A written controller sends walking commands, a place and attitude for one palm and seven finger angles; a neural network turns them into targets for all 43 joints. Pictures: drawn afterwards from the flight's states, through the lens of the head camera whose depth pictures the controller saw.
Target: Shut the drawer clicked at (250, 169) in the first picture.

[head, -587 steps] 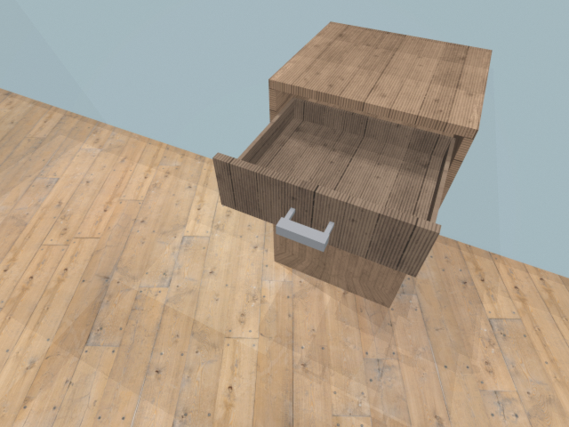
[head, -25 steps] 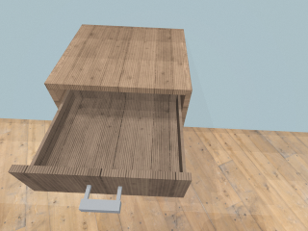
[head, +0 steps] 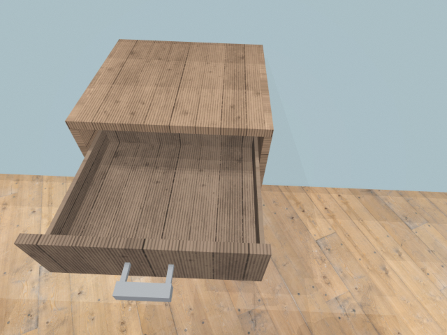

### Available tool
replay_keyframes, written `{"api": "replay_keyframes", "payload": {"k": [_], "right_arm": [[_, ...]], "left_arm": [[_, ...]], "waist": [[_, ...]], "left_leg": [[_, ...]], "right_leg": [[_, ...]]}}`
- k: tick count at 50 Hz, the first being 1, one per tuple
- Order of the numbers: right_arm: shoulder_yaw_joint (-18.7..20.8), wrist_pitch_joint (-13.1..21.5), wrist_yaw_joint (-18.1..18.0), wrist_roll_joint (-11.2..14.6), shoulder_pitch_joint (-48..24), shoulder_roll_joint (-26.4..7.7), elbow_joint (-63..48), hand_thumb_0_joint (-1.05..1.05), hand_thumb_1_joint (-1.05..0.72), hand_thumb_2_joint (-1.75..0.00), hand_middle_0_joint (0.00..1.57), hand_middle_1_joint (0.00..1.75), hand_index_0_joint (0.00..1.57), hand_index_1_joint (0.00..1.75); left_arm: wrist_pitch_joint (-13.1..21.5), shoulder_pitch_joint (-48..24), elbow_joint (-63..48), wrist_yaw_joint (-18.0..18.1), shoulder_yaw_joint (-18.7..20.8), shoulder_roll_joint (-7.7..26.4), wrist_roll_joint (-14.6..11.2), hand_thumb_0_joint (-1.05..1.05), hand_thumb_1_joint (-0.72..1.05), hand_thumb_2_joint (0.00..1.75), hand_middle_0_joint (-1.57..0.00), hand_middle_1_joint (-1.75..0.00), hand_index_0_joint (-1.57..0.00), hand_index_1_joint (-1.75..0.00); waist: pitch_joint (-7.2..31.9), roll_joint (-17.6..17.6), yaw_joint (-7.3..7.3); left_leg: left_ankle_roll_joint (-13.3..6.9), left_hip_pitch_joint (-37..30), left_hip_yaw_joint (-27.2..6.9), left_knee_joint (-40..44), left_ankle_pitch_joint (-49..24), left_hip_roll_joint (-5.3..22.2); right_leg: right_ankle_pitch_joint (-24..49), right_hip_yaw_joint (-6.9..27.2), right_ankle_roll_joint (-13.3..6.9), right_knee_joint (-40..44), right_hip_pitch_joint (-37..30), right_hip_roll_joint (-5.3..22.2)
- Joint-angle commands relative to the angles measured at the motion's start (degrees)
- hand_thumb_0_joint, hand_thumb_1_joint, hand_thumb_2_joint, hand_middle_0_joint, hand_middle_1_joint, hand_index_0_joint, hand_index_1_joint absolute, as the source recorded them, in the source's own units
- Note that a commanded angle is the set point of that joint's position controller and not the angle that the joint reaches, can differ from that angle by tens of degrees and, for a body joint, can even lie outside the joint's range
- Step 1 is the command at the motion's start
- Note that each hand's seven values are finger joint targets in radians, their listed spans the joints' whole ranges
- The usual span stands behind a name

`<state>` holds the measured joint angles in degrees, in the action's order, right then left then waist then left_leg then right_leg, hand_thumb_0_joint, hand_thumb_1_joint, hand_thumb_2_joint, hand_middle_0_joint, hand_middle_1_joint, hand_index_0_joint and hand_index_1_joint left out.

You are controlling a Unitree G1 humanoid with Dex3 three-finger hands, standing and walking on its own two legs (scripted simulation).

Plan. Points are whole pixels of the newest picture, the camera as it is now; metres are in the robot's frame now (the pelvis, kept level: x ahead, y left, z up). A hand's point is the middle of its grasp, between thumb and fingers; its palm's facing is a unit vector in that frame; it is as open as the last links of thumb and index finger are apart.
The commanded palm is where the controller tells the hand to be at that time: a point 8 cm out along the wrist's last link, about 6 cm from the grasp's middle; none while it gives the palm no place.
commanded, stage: look again from close up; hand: left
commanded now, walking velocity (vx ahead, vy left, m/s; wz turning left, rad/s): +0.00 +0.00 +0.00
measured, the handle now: (146, 279) +0.23 +0.16 -0.05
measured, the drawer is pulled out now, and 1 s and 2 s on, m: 0.30 0.29 0.29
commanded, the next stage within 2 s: raise the hand and make a fist in 0.10 s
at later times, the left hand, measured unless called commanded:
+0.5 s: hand (143, 330) +0.14 +0.14 -0.03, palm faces +0.17 -0.99 -0.01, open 7.0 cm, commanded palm +0.07 +0.19 -0.05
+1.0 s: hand out of the picture +0.11 +0.12 -0.01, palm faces +0.00 -1.00 -0.04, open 4.0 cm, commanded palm +0.05 +0.19 +0.00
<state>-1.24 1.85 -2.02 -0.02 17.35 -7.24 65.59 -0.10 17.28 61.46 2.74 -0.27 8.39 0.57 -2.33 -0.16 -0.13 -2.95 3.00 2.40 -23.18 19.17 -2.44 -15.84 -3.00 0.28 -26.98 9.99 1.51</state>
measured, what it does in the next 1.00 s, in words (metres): lowers itself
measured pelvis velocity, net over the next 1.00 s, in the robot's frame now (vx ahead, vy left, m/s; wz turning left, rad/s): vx -0.06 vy -0.05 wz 0.05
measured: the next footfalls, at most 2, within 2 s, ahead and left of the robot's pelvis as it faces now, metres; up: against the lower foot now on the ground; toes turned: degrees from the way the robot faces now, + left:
none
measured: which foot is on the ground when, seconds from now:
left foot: down 0.00-1.00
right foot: down 0.00-1.00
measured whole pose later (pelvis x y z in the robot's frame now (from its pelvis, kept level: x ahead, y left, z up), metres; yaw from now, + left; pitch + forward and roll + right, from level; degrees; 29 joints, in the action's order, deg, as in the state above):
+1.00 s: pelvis -0.06 -0.05 -0.07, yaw +3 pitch +11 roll +0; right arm -1.2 13.4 -2.2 2.8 15.2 -10.7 31.1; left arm 18.2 33.1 -8.5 -14.9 5.4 10.6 -14.0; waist 6.8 2.3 -0.7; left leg 0.8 40.0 -1.3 -58.5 29.7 0.2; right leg -24.6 -7.3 -4.1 -57.0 43.8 0.6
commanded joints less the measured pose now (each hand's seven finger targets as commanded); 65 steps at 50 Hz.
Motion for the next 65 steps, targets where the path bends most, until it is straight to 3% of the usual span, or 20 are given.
{"api": "replay_keyframes", "payload": {"k": [1, 9, 10, 11, 12, 13, 14, 15, 18, 21, 22, 26, 28, 29, 34, 38, 45, 51, 57, 65], "right_arm": [[1.13, 0.65, -0.48, -0.03, 4.82, -5.05, -0.58, 0.00, -0.90, -0.90, 0.20, 0.30, 0.20, 0.30], [1.11, 0.67, -0.48, -0.04, 5.41, -4.41, 0.00, 0.00, -0.90, -0.90, 0.20, 0.30, 0.20, 0.30], [1.37, 0.86, -0.21, 0.16, -0.69, -7.39, -4.79, 0.00, -0.90, -0.90, 0.20, 0.30, 0.20, 0.30], [3.14, 10.11, -2.06, 2.79, 0.83, -18.07, -25.20, 0.00, -0.90, -0.90, 0.20, 0.30, 0.20, 0.30], [1.37, 15.60, -3.23, 1.18, -4.54, -12.07, -21.36, 0.00, -0.90, -0.90, 0.20, 0.30, 0.20, 0.30], [2.67, 17.36, -2.87, 1.21, -3.57, -12.02, -17.56, 0.00, -0.90, -0.90, 0.20, 0.30, 0.20, 0.30], [2.68, 17.49, -1.73, 2.24, -1.09, -10.01, -16.57, 0.00, -0.90, -0.90, 0.20, 0.30, 0.20, 0.30], [2.52, 18.03, -1.30, 2.12, -2.51, -12.06, -21.41, 0.00, -0.90, -0.90, 0.20, 0.30, 0.20, 0.30], [4.19, 19.73, -0.72, 0.35, -4.42, -14.77, -28.02, 0.00, -0.90, -0.90, 0.20, 0.30, 0.20, 0.30], [5.63, 19.04, 1.06, 0.36, -7.38, -13.67, -34.01, 0.00, -0.90, -0.90, 0.20, 0.30, 0.20, 0.30], [5.75, 18.81, 1.75, 0.62, -9.07, -13.60, -35.90, 0.00, -0.90, -0.90, 0.20, 0.30, 0.20, 0.30], [5.78, 19.54, 3.20, -0.11, -9.94, -12.43, -40.54, 0.00, -0.90, -0.90, 0.20, 0.30, 0.20, 0.30], [6.07, 18.71, 3.76, -0.57, -9.72, -12.26, -40.21, 0.00, -0.90, -0.90, 0.20, 0.30, 0.20, 0.30], [5.63, 17.97, 3.57, -0.41, -10.97, -12.22, -42.26, 0.00, -0.90, -0.90, 0.20, 0.30, 0.20, 0.30], [4.85, 17.00, 1.36, 2.14, -9.21, -12.30, -45.72, 0.00, -0.90, -0.90, 0.20, 0.30, 0.20, 0.30], [4.05, 17.24, -0.39, 3.32, -8.36, -12.71, -46.84, 0.00, -0.90, -0.90, 0.20, 0.30, 0.20, 0.30], [3.72, 15.71, -1.34, 3.26, -9.85, -10.60, -46.11, 0.00, -0.90, -0.90, 0.20, 0.30, 0.20, 0.30], [4.47, 15.75, -0.45, 2.65, -10.06, -9.53, -45.53, 0.00, -0.90, -0.90, 0.20, 0.30, 0.20, 0.30], [4.67, 17.60, 0.20, 2.65, -8.66, -10.96, -45.92, 0.00, -0.90, -0.90, 0.20, 0.30, 0.20, 0.30], [4.66, 16.37, 0.84, 2.39, -8.16, -10.52, -48.36, 0.00, -0.90, -0.90, 0.20, 0.30, 0.20, 0.30]], "left_arm": [[1.00, 3.77, -1.78, 0.36, 1.07, 4.67, -0.13, 0.00, 0.90, 0.90, -0.20, -0.30, -0.20, -0.30], [0.97, 4.20, -1.03, 0.28, 0.94, 4.17, -0.12, 0.00, 0.90, 0.90, -0.20, -0.30, -0.20, -0.30], [2.60, 7.44, 2.06, 2.15, 0.99, 6.49, 0.67, 0.00, 0.90, 0.90, -0.20, -0.30, -0.20, -0.30], [13.92, -34.37, -87.25, 1.42, 5.63, 17.33, -10.73, 0.00, 0.90, 0.90, -0.22, -0.32, -0.22, -0.32], [9.48, -10.89, -71.42, 3.50, 4.24, 12.36, -5.65, 0.00, 0.90, 0.90, -0.24, -0.34, -0.24, -0.34], [6.35, -6.86, -65.44, 6.62, 1.81, 7.79, -6.83, 0.00, 0.90, 0.90, -0.26, -0.37, -0.26, -0.37], [0.90, 7.14, -55.33, 6.17, -5.16, -3.48, -6.83, 0.00, 0.90, 0.90, -0.28, -0.39, -0.28, -0.39], [2.13, 1.32, -65.40, 4.45, -9.03, -6.73, -8.75, 0.00, 0.90, 0.90, -0.30, -0.41, -0.30, -0.41], [9.14, 5.28, -64.40, 1.80, -4.58, -2.78, -7.41, 0.00, 0.90, 0.90, -0.36, -0.47, -0.36, -0.47], [19.17, 24.58, -56.38, -5.30, -1.28, -5.05, -10.23, 0.00, 0.90, 0.90, -0.42, -0.54, -0.42, -0.54], [22.84, 27.05, -57.41, -8.07, 0.44, -3.82, -11.55, 0.00, 0.90, 0.90, -0.44, -0.56, -0.44, -0.56], [37.23, 14.57, -74.26, -12.67, 6.88, 6.24, -11.26, 0.00, 0.90, 0.90, -0.52, -0.65, -0.52, -0.65], [42.21, 13.54, -75.24, -12.30, 11.78, 12.32, -8.94, 0.00, 0.90, 0.90, -0.56, -0.69, -0.56, -0.69], [42.70, 12.36, -77.16, -12.24, 9.89, 9.93, -9.09, 0.00, 0.90, 0.90, -0.58, -0.71, -0.58, -0.71], [37.82, 8.27, -78.51, -14.68, 8.64, 7.77, -14.33, 0.00, 0.90, 0.90, -0.68, -0.82, -0.68, -0.82], [30.26, 9.74, -79.40, -19.34, 5.53, 7.16, -16.13, 0.00, 0.90, 0.90, -0.76, -0.91, -0.76, -0.91], [21.35, 17.92, -78.44, -18.38, 12.35, 9.58, -16.27, 0.00, 0.90, 0.90, -0.90, -1.06, -0.90, -1.06], [24.42, 25.66, -84.23, -14.46, 12.80, 7.89, -15.81, 0.00, 0.90, 0.90, -1.02, -1.19, -1.02, -1.19], [28.42, 26.82, -88.45, -16.42, 6.03, 5.39, -15.04, 0.00, 0.90, 0.90, -1.14, -1.32, -1.14, -1.32], [25.78, 33.20, -95.81, -12.53, 3.26, 4.32, -11.94, 0.00, 0.90, 0.90, -1.30, -1.49, -1.30, -1.49]], "waist": [[-2.37, -0.11, 0.42], [-3.36, 0.12, 0.55], [-2.73, -1.21, 2.03], [26.99, 12.89, -4.23], [24.35, 19.39, -0.14], [19.60, 17.26, -1.41], [12.14, 8.78, -1.78], [6.04, 5.45, -1.93], [2.90, -8.94, -2.77], [4.70, -23.27, 1.75], [5.82, -22.30, 2.75], [14.60, 9.90, 3.15], [13.82, 9.44, 2.24], [14.81, 8.97, 1.75], [15.25, 0.81, -1.36], [18.06, -2.83, -2.28], [17.33, -4.46, 1.19], [18.52, -3.38, 2.47], [15.86, -1.16, 0.05], [16.75, 2.40, 1.40]], "left_leg": [[0.09, 5.70, -5.85, 3.61, -19.94, 8.08], [-0.07, 6.58, -5.96, 3.86, -17.62, 8.13], [1.94, 10.22, -3.94, -7.61, -33.77, 9.09], [3.58, -4.23, -5.84, -1.64, -41.45, 3.92], [5.05, -8.36, -4.21, 0.57, -52.96, 7.27], [6.73, -3.79, -4.53, 0.79, -49.09, 7.18], [5.95, 0.44, -5.72, 0.99, -43.11, 7.50], [5.07, 5.37, -6.84, -0.13, -37.41, 7.41], [3.35, 16.97, -6.69, -8.31, -19.29, 3.79], [3.04, 29.33, -4.44, -14.83, -8.47, 2.32], [3.17, 33.09, -3.22, -16.64, -4.83, 1.66], [3.48, 35.06, -1.03, -23.43, -1.85, 0.61], [3.02, 40.06, -2.25, -27.90, -0.29, 1.32], [2.43, 41.46, -2.14, -29.16, 2.30, 1.22], [1.27, 46.03, -2.09, -33.79, 9.83, 0.80], [0.67, 45.62, -2.69, -34.29, 7.48, 1.03], [1.46, 44.86, -3.98, -30.49, 1.52, 1.13], [1.66, 41.92, -3.87, -28.20, -2.83, 1.20], [1.01, 39.14, -4.18, -27.93, -2.23, 1.38], [1.33, 34.23, -5.06, -25.24, -6.77, 2.17]], "right_leg": [[14.45, 5.38, -3.06, 2.84, -1.43, 5.34], [12.21, 5.41, -3.05, 3.32, -0.16, 5.09], [37.90, 5.83, -1.59, 0.38, 0.14, 7.10], [28.69, 2.80, -2.11, -3.86, -4.48, 1.20], [9.75, 1.17, -3.28, -6.87, 0.68, -0.65], [2.26, -0.65, -1.75, -9.08, 6.01, -0.55], [-0.80, -1.10, -1.08, -8.85, 10.23, -0.49], [0.98, -1.95, -0.87, -7.55, 10.61, -0.03], [4.78, -3.35, -1.75, -4.46, 13.24, -0.73], [0.07, -3.54, -1.16, -10.24, 16.82, -1.31], [-1.85, -2.49, -1.29, -12.02, 17.50, -1.17], [-5.51, 1.19, -3.61, -20.22, 22.03, -0.29], [-7.22, 2.25, -4.07, -23.79, 27.83, -0.60], [-10.65, 3.75, -3.96, -23.80, 28.73, -0.29], [-24.55, 11.23, -2.20, -15.94, 26.18, 1.24], [-21.35, 12.29, -0.83, -13.78, 21.38, 1.76], [-9.33, 9.62, -0.04, -15.07, 15.62, 2.63], [0.22, 6.47, -0.36, -17.98, 13.62, 1.95], [-3.95, 4.28, -1.06, -17.84, 19.29, 0.83], [0.90, -1.27, -2.07, -21.38, 20.57, -0.83]]}}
